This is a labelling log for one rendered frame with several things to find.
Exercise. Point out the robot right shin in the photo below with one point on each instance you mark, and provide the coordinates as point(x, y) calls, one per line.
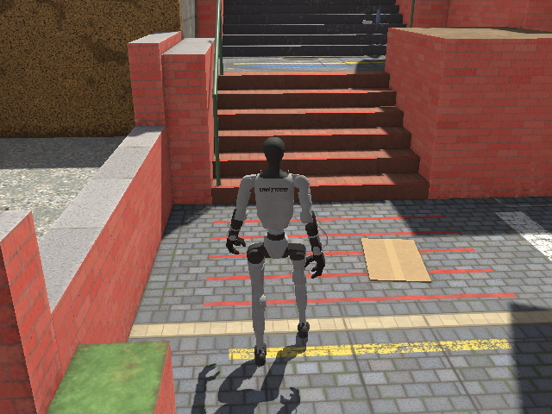
point(301, 299)

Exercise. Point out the left robot forearm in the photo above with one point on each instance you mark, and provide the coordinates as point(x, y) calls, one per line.
point(234, 228)

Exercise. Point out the right robot hand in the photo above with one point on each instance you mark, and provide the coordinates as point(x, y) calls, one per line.
point(320, 264)

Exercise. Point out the right robot forearm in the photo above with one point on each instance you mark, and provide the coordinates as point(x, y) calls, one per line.
point(313, 236)

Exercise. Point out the robot left upper arm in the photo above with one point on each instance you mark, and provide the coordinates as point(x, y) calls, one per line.
point(247, 183)

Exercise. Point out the robot right upper arm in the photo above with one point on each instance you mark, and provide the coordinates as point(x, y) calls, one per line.
point(304, 195)

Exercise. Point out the robot head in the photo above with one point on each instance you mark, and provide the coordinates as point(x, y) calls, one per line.
point(274, 148)

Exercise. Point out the left robot hand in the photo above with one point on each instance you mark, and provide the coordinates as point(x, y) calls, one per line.
point(237, 242)

